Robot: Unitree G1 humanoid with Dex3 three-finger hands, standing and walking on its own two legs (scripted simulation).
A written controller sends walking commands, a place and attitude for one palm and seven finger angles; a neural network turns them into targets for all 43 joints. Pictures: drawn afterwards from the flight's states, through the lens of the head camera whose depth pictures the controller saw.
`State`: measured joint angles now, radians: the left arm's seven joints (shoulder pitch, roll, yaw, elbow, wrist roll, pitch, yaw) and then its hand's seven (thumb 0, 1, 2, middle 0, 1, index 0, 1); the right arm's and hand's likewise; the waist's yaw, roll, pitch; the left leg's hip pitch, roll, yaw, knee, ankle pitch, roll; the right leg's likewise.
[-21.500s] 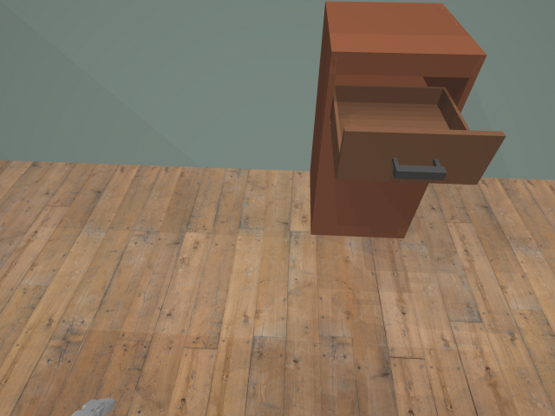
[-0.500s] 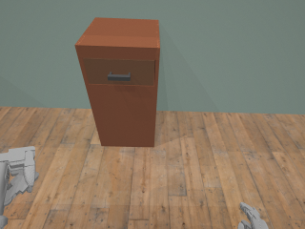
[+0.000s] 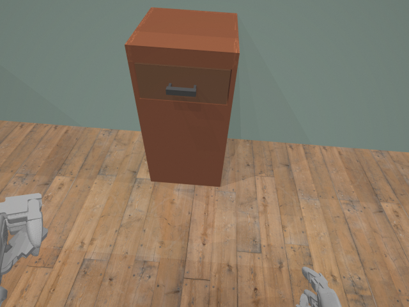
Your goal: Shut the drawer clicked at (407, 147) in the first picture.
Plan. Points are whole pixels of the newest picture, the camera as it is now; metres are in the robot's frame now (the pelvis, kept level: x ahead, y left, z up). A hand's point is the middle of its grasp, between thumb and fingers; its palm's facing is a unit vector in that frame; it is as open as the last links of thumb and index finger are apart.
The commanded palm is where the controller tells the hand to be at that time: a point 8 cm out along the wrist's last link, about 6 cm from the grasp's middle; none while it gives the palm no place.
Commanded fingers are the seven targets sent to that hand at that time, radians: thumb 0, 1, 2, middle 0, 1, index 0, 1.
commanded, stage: let the arm hang, fingers relaxed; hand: left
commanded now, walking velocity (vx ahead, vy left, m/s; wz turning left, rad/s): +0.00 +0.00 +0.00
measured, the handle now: (181, 88) +0.92 +0.16 -0.08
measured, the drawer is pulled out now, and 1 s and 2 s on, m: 0.00 0.00 0.00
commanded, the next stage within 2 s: look to check the result in 1.14 s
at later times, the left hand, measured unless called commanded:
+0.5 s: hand out of the picture -0.05 +0.17 -0.18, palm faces +0.06 -0.97 -0.23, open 4.0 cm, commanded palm none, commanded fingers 0.00 0.90 0.90 -0.44 -0.56 -0.44 -0.56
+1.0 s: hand out of the picture +0.03 +0.13 -0.18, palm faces +0.04 -0.98 -0.18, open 7.2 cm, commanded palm none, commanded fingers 0.00 0.90 0.90 -0.20 -0.30 -0.20 -0.30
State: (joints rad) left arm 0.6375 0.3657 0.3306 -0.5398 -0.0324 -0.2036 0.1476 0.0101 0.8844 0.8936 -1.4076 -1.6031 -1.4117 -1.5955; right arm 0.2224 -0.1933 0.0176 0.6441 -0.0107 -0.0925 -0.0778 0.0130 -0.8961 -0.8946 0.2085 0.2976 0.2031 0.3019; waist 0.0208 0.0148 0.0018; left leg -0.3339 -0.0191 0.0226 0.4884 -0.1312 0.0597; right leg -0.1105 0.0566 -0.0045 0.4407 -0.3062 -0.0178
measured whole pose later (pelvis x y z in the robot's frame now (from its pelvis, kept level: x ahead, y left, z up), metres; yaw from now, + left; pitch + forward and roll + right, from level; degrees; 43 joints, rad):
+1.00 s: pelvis +0.02 -0.04 +0.00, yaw +1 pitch -2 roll +0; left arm 0.27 0.13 -0.01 1.12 0.01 -0.01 0.05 0.01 0.92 0.89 -0.21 -0.32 -0.21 -0.31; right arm 0.26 -0.14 -0.01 1.14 -0.02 0.01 -0.03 0.01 -0.91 -0.89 0.20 0.30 0.20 0.30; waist -0.01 0.00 0.04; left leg -0.27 -0.02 -0.01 0.45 -0.14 0.01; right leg -0.05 0.05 0.00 0.42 -0.34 -0.04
